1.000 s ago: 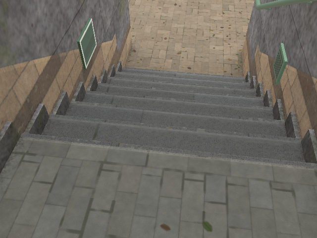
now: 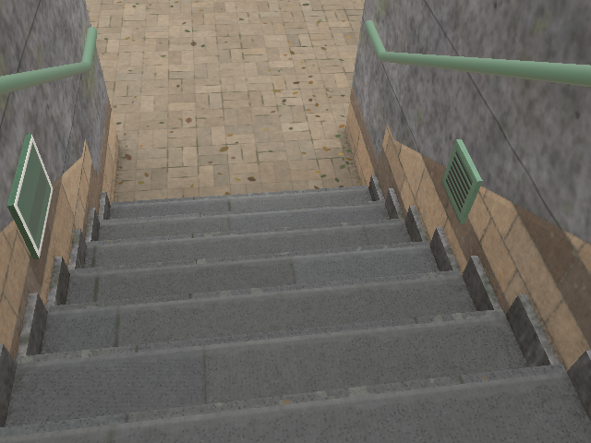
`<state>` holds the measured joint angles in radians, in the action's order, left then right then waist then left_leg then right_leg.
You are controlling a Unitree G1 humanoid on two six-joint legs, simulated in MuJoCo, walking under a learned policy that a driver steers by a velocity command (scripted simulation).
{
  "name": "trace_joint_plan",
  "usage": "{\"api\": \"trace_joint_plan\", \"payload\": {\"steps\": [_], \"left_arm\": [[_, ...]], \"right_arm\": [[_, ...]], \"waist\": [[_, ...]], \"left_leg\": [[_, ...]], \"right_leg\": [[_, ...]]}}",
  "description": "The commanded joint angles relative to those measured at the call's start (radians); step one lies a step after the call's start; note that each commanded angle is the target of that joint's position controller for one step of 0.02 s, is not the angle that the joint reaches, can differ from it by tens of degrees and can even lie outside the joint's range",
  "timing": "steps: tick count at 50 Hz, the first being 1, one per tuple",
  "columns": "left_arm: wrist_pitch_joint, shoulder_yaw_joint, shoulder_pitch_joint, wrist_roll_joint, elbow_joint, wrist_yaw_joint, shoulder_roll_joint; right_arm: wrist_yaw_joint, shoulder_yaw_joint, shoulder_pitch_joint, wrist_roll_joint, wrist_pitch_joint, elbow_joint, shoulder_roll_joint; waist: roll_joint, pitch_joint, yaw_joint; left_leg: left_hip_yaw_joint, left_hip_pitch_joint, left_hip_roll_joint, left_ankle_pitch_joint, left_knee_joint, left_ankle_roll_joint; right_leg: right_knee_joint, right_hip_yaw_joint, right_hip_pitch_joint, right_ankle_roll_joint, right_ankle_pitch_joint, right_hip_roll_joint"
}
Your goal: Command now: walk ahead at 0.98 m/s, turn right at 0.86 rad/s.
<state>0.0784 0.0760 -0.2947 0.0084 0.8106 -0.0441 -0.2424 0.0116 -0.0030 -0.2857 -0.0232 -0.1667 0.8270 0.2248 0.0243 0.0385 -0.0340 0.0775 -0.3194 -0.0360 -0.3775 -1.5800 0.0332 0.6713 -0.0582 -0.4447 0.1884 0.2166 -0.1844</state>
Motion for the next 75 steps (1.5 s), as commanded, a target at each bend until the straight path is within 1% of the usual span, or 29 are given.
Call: {"api": "trace_joint_plan", "payload": {"steps": [1,6,7,10,12,13,14,16,18,22,26,29,32,34,35,37,39,42,48,52,56,58,59,60,61,64,68,71,75], "left_arm": [[0.015,-0.012,-0.019,0.000,-0.071,0.015,-0.033],[0.011,0.005,0.042,-0.044,-0.122,0.078,-0.109],[0.004,0.014,0.034,-0.044,-0.119,0.084,-0.126],[-0.014,0.017,0.202,-0.036,-0.204,0.081,-0.121],[0.001,-0.007,0.390,-0.014,-0.295,0.064,-0.027],[0.010,-0.036,0.152,-0.064,-0.318,0.053,0.143],[0.007,-0.053,-0.016,-0.115,-0.302,0.051,0.128],[-0.028,-0.053,0.151,-0.066,-0.286,0.055,0.044],[-0.037,-0.062,0.235,-0.055,-0.345,0.020,0.014],[-0.011,-0.023,0.097,-0.005,-0.295,-0.011,-0.048],[0.041,-0.042,0.593,-0.022,-0.461,-0.033,-0.046],[0.052,-0.019,0.444,-0.018,-0.408,-0.077,-0.072],[0.034,0.026,0.034,-0.009,-0.255,-0.026,-0.111],[0.057,0.018,-0.203,0.070,-0.162,-0.016,-0.155],[0.052,0.022,-0.174,0.069,-0.151,-0.027,-0.164],[0.028,0.050,-0.152,0.030,-0.082,-0.033,-0.203],[0.018,0.005,0.072,0.037,-0.116,-0.038,-0.092],[0.022,0.010,0.146,0.008,-0.094,0.008,-0.127],[-0.019,-0.008,0.063,-0.047,-0.072,0.106,-0.117],[-0.054,-0.009,0.004,-0.017,-0.091,0.137,-0.113],[-0.081,0.022,-0.001,-0.037,-0.077,0.109,-0.161],[-0.071,0.038,0.038,-0.070,-0.054,0.093,-0.206],[-0.055,0.046,-0.012,-0.067,-0.004,0.108,-0.179],[-0.032,0.032,-0.038,-0.019,-0.065,0.112,-0.101],[-0.003,0.005,-0.036,-0.025,-0.145,0.110,-0.071],[-0.048,-0.023,0.181,-0.034,-0.236,0.159,-0.056],[-0.146,0.007,0.181,0.001,-0.239,0.171,-0.105],[-0.148,-0.030,0.278,0.026,-0.343,0.141,0.010],[-0.167,-0.041,0.180,-0.001,-0.326,0.127,0.007]], "right_arm": [[-0.021,0.001,-0.004,0.031,-0.034,-0.187,0.046],[0.011,-0.006,0.123,0.068,0.028,-0.295,0.075],[0.017,-0.013,0.105,0.036,0.038,-0.299,0.054],[0.038,-0.093,-0.243,-0.017,0.036,-0.219,0.155],[0.040,-0.127,-0.578,0.002,0.020,-0.124,0.186],[0.008,-0.089,-0.346,0.034,0.010,-0.166,0.159],[-0.007,-0.083,-0.110,0.022,0.014,-0.229,0.166],[-0.018,-0.075,-0.076,-0.006,0.020,-0.209,0.083],[-0.017,-0.054,-0.040,-0.002,0.011,-0.164,0.090],[-0.028,-0.086,-0.107,0.008,0.035,-0.077,0.219],[0.010,-0.054,-0.413,-0.014,0.063,0.006,0.100],[0.025,-0.084,-0.272,-0.015,0.110,-0.033,0.174],[0.024,-0.084,-0.255,-0.027,0.117,0.011,0.146],[0.031,-0.089,-0.231,-0.038,0.107,-0.018,0.109],[0.009,-0.073,-0.451,-0.045,0.095,-0.014,0.021],[0.016,-0.081,-0.407,-0.032,0.091,-0.039,0.062],[0.063,-0.088,-0.248,0.004,0.157,-0.078,0.070],[0.060,-0.081,-0.164,0.041,0.190,-0.184,0.053],[-0.017,-0.105,0.109,0.018,0.232,-0.283,0.122],[-0.094,-0.102,0.255,-0.005,0.220,-0.310,0.091],[-0.100,-0.129,0.110,-0.038,0.207,-0.231,0.129],[-0.081,-0.184,-0.167,0.005,0.183,-0.096,0.237],[-0.064,-0.203,-0.202,0.027,0.168,-0.046,0.317],[-0.081,-0.192,-0.181,0.051,0.155,-0.051,0.427],[-0.095,-0.179,-0.189,0.058,0.156,-0.096,0.433],[-0.055,-0.122,0.048,0.036,0.197,-0.170,0.323],[0.002,-0.055,0.136,0.053,0.202,-0.235,0.261],[0.072,-0.005,0.084,0.030,0.232,-0.225,0.199],[0.079,0.034,-0.009,0.020,0.250,-0.184,0.136]], "waist": [[-0.185,-0.033,0.120],[-0.091,0.033,0.117],[-0.017,-0.039,0.103],[0.042,-0.175,0.280],[-0.071,-0.193,0.501],[-0.514,-0.162,0.216],[-0.499,-0.071,0.018],[0.023,0.056,0.045],[0.032,0.132,0.032],[0.039,-0.031,-0.041],[-0.075,0.124,0.258],[-0.101,0.031,0.179],[-0.103,-0.030,-0.045],[0.050,-0.206,-0.140],[0.314,-0.321,-0.009],[0.347,-0.323,0.025],[0.033,-0.088,0.098],[0.114,-0.097,0.127],[0.107,-0.115,0.020],[0.003,-0.029,-0.039],[0.018,-0.010,0.014],[0.011,-0.099,0.199],[-0.197,-0.042,0.223],[-0.406,-0.057,0.124],[-0.427,-0.383,0.132],[-0.003,-0.318,0.045],[0.017,-0.124,0.003],[-0.049,-0.140,0.005],[-0.113,-0.151,0.020]], "left_leg": [[0.104,-0.464,0.068,0.062,0.043,0.025],[-0.067,0.055,0.073,0.282,0.700,-0.076],[-0.087,0.199,0.024,0.420,0.696,-0.109],[-0.089,0.489,-0.039,0.488,0.689,-0.151],[-0.045,0.640,0.040,0.355,0.930,-0.104],[0.423,0.591,0.300,0.447,0.993,0.043],[0.705,0.494,0.449,0.427,1.125,0.118],[0.609,0.210,0.409,-0.049,1.226,0.182],[0.533,-0.062,0.351,-0.152,1.164,0.181],[0.296,-0.162,0.256,0.131,1.025,0.156],[0.360,0.294,0.232,-0.185,0.921,0.117],[0.230,-0.135,0.159,-0.185,0.946,0.083],[0.136,-0.108,0.073,0.042,0.446,0.017],[0.162,-0.347,-0.029,-0.439,-0.152,-0.031],[0.219,-0.475,0.046,-0.338,-0.144,-0.058],[0.170,-0.542,0.091,-0.160,-0.085,-0.097],[0.047,-0.454,0.096,-0.007,0.022,-0.096],[0.060,-0.453,0.176,0.070,0.269,-0.112],[0.045,-0.609,0.150,0.547,0.355,-0.026],[-0.104,-0.270,0.071,0.983,0.889,-0.065],[-0.188,-0.043,0.044,0.739,1.027,-0.064],[-0.220,0.317,0.003,0.800,1.187,0.018],[-0.062,0.512,0.086,0.946,1.188,0.109],[0.132,0.646,0.161,1.733,0.906,0.167],[0.399,0.815,0.323,1.788,0.913,0.369],[0.693,0.448,0.436,0.718,1.129,0.377],[0.499,-0.077,0.220,0.281,1.150,0.179],[0.451,-0.092,0.134,0.423,1.058,0.205],[0.378,0.009,0.150,0.430,1.025,0.217]], "right_leg": [[-0.413,0.694,0.230,0.211,0.174,0.300],[-0.368,0.379,-0.382,0.132,-0.006,0.082],[-0.321,0.378,-0.400,0.116,-0.030,0.068],[0.050,0.342,-0.334,0.011,-0.294,0.001],[0.661,0.332,-0.319,-0.070,-0.269,-0.015],[0.998,0.371,-0.488,-0.062,0.427,-0.105],[1.049,0.323,-0.671,-0.039,0.417,0.034],[0.966,0.215,-0.627,-0.032,0.223,0.193],[0.663,0.290,-0.488,-0.057,0.178,0.268],[0.619,0.026,-0.126,-0.081,-0.091,0.189],[0.244,0.141,-0.644,-0.111,-0.308,0.281],[-0.048,0.088,0.140,-0.111,-0.592,0.198],[-0.273,0.130,0.493,-0.110,-0.657,0.268],[-0.045,0.217,0.805,-0.078,-1.161,0.453],[0.095,0.283,0.916,-0.036,-1.436,0.603],[-0.044,0.491,0.680,0.104,-0.909,0.687],[-0.177,0.332,0.219,0.083,-0.823,0.612],[-0.131,0.285,0.157,0.072,-0.899,0.691],[0.014,0.044,0.365,-0.103,-0.442,0.671],[0.104,-0.208,0.128,-0.203,0.056,0.524],[0.345,-0.231,0.078,-0.215,0.026,0.587],[0.727,-0.248,0.013,-0.256,-0.139,0.521],[1.177,-0.223,-0.267,-0.307,0.515,0.378],[1.609,-0.104,-0.598,-0.351,0.836,0.255],[1.683,0.089,-0.683,-0.362,0.828,0.231],[1.415,0.236,-0.765,-0.288,0.436,0.248],[1.205,0.201,-0.625,-0.271,0.048,0.151],[1.138,0.142,-0.580,-0.345,-0.087,0.085],[1.241,0.139,-0.560,-0.372,-0.055,0.088]]}}
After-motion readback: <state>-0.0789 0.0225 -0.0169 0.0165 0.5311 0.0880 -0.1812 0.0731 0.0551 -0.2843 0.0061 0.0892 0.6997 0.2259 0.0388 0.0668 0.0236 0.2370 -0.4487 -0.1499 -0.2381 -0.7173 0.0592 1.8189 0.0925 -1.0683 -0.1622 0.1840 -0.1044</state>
